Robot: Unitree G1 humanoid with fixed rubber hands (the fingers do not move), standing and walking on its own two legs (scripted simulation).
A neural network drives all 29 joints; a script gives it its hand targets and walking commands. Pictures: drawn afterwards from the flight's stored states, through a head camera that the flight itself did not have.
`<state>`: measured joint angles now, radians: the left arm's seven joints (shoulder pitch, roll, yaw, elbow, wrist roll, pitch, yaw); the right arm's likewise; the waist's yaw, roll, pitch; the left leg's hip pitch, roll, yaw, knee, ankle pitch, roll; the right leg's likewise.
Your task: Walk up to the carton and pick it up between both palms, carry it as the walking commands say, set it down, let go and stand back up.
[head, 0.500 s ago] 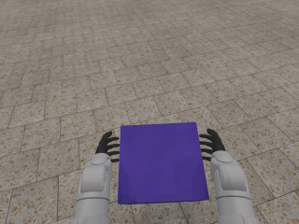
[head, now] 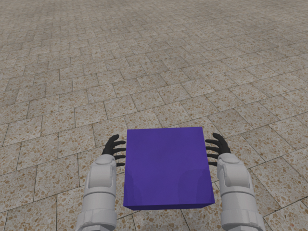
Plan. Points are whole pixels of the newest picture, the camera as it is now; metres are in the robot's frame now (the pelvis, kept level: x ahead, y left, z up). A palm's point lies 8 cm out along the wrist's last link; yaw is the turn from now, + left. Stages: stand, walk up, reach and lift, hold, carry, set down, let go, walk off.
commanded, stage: set down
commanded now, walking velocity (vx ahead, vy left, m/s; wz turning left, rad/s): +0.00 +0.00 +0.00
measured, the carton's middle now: (165, 170) +0.31 -0.02 -0.06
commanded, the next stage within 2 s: none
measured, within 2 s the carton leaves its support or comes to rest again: neither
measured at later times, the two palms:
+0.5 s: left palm (115, 169) +0.31 +0.14 -0.04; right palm (217, 169) +0.30 -0.17 -0.04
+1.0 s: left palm (122, 175) +0.34 +0.14 -0.13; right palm (210, 175) +0.33 -0.17 -0.14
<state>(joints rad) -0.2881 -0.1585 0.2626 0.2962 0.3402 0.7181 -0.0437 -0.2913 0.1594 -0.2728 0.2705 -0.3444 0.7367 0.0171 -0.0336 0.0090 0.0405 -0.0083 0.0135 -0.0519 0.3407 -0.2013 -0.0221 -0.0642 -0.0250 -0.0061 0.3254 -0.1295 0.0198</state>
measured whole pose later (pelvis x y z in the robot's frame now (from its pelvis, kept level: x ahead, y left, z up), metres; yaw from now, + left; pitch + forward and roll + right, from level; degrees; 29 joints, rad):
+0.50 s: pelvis -0.01 +0.00 -0.02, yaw -1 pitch +7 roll +0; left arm -0.36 -0.18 0.37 0.47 0.34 0.41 -0.01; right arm -0.35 0.18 -0.37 0.44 -0.35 0.43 0.00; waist -0.02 0.02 0.01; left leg -0.42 0.00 -0.07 0.56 -0.27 -0.03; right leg -0.48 -0.01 0.04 0.54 -0.18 0.02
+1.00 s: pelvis -0.04 +0.00 -0.08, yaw +0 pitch +28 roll +1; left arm -0.58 -0.17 0.46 0.50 0.30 0.31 0.00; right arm -0.57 0.15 -0.45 0.47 -0.33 0.34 -0.02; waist -0.01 0.02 -0.12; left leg -1.09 -0.04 -0.08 0.97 -0.36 -0.04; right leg -1.15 0.01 0.08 0.94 -0.27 0.03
